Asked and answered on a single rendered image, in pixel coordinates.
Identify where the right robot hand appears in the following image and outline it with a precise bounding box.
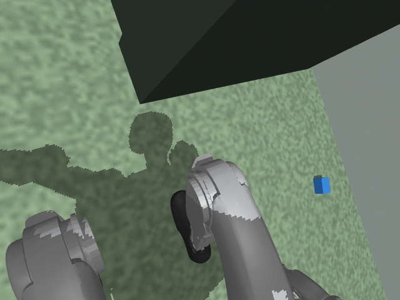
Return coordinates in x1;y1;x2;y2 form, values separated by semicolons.
282;264;330;300

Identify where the sofa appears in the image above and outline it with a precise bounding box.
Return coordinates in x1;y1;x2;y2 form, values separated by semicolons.
111;0;400;104

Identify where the right robot foot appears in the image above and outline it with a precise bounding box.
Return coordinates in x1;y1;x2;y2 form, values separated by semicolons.
171;190;211;264

